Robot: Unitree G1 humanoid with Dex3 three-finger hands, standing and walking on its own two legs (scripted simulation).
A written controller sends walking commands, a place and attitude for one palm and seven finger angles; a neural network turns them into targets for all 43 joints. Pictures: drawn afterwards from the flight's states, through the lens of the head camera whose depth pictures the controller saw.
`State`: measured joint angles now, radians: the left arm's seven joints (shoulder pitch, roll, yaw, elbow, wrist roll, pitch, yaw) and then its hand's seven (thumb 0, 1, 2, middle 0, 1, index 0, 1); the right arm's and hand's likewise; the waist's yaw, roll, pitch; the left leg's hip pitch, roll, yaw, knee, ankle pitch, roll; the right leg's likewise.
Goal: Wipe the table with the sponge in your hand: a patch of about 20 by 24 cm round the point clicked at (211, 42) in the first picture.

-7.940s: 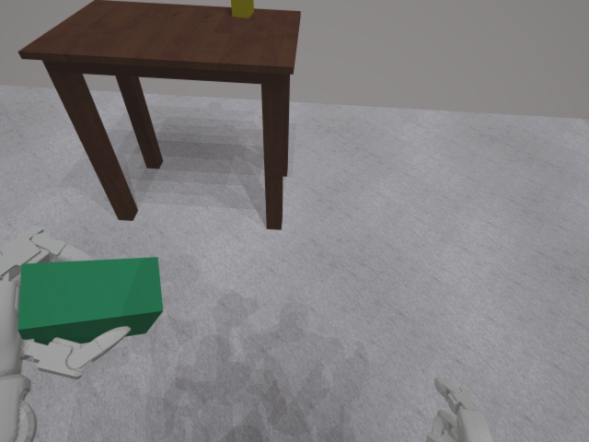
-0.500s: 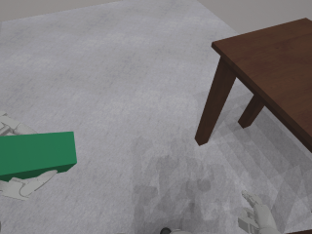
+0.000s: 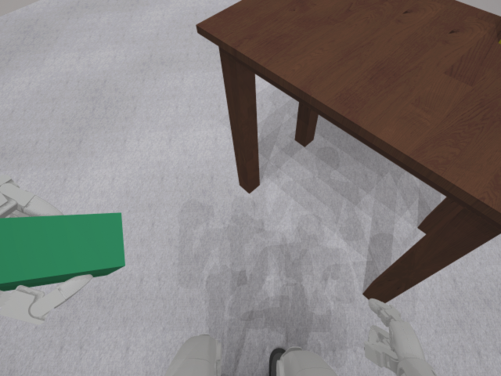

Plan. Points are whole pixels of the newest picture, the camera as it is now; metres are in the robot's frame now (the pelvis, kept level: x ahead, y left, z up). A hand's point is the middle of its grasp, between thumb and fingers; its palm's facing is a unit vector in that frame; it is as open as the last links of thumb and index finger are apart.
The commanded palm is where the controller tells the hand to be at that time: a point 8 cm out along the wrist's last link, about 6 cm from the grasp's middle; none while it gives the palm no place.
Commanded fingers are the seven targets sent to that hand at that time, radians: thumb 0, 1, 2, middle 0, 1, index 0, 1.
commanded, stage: turn to face it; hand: left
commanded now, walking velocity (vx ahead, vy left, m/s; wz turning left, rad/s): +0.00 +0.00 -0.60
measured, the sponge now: (76, 250) +0.24 +0.20 +0.15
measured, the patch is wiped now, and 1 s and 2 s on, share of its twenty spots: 0.00 0.00 0.00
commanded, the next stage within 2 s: take the last steps up to it in 1.96 s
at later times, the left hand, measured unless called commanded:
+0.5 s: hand (86, 270) +0.21 +0.16 +0.18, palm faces +0.21 -0.86 -0.47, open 9.6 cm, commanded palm +0.18 +0.20 +0.19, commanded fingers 0.00 0.10 1.30 -1.20 -1.60 -1.20 -1.60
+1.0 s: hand (190, 282) +0.20 +0.06 +0.18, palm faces -0.10 -0.88 -0.45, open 9.6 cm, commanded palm +0.17 +0.11 +0.19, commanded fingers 0.00 0.10 1.30 -1.20 -1.60 -1.20 -1.60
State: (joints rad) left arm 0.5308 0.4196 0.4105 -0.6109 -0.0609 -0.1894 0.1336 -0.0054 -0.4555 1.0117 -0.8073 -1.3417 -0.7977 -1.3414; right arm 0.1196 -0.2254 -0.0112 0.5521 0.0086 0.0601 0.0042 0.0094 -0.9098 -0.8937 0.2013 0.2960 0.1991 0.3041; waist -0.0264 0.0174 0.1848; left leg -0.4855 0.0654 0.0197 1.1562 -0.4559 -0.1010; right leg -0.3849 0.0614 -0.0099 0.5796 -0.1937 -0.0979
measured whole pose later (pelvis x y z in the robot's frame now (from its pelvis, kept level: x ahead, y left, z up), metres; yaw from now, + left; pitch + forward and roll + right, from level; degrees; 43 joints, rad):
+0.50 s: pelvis -0.06 -0.02 +0.00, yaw -18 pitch -1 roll +0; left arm 0.44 0.37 0.38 -0.50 -0.03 -0.17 0.14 -0.01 -0.46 1.01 -0.81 -1.34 -0.80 -1.34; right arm 0.21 -0.16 0.03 0.50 0.02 0.00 0.00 0.01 -0.91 -0.89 0.20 0.30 0.20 0.30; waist 0.08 0.05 0.08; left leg -0.20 0.18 0.17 0.60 -0.36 -0.10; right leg -0.43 -0.01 -0.07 0.82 -0.41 0.06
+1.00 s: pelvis -0.12 -0.03 +0.00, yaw -35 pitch +0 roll +1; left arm 0.47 0.40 0.41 -0.55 -0.02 -0.18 0.14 0.00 -0.46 1.01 -0.81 -1.34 -0.80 -1.34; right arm 0.19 -0.24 -0.03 0.52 0.01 0.04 -0.03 0.01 -0.91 -0.89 0.19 0.30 0.19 0.30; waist 0.03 -0.05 0.08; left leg -0.25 0.07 0.13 0.57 -0.30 -0.02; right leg -0.54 0.06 0.01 1.01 -0.41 0.03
